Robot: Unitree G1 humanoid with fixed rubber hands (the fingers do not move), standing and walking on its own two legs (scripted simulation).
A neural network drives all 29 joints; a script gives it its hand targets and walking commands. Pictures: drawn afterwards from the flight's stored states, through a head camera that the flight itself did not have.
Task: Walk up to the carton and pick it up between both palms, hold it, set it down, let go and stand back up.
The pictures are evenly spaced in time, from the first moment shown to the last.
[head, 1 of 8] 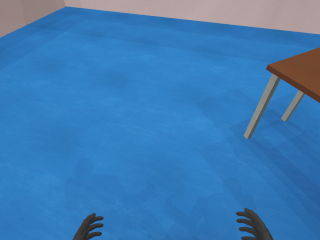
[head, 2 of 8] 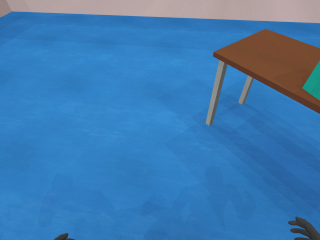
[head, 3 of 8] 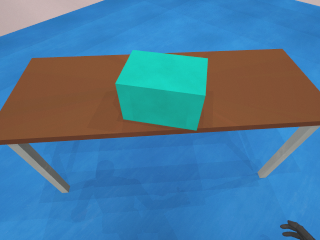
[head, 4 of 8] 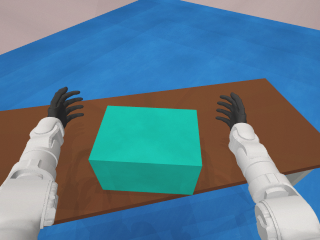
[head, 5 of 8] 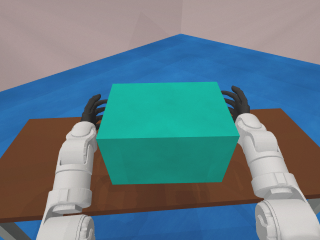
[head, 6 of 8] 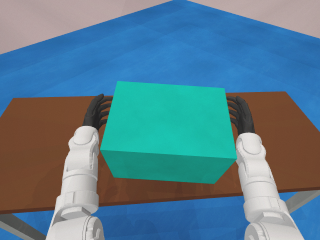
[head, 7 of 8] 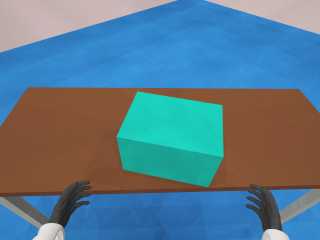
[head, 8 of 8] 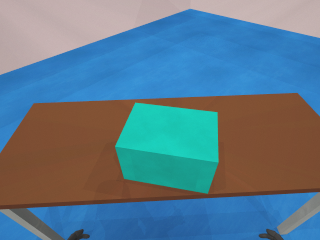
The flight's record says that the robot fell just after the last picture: no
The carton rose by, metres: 0.22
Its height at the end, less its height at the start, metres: +0.00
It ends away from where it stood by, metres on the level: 0.01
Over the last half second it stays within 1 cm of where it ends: yes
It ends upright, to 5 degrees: yes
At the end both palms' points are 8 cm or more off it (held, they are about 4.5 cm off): yes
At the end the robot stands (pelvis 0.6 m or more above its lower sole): yes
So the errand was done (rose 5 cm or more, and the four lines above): yes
